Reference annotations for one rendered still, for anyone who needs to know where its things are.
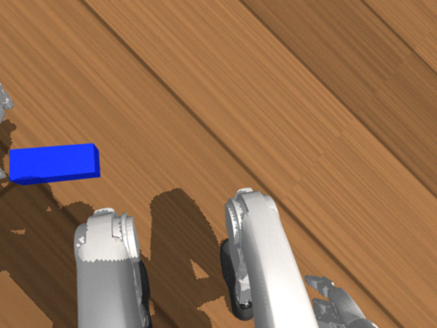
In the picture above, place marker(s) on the left robot foot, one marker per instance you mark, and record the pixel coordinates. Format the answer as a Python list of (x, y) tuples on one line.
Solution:
[(145, 295)]

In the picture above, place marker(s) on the right robot hand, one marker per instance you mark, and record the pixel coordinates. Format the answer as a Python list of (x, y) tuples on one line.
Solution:
[(339, 311)]

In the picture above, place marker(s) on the right robot foot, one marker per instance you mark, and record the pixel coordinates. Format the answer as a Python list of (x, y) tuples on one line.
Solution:
[(240, 311)]

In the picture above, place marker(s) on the carton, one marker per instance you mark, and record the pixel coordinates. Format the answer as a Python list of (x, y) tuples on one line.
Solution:
[(30, 166)]

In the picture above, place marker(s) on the left robot hand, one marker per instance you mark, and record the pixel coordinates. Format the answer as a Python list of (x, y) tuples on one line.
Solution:
[(5, 103)]

